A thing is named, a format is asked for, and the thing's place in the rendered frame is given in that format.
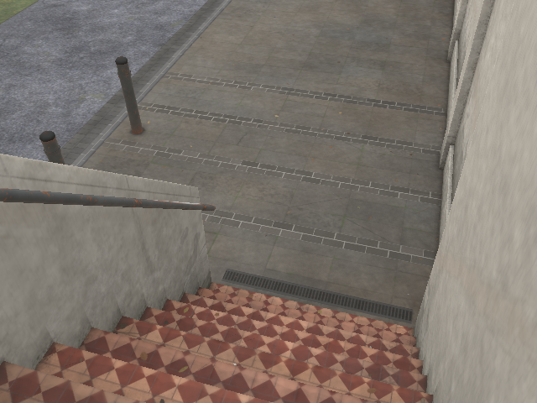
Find stairs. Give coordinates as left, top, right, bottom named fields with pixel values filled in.
left=0, top=282, right=433, bottom=403

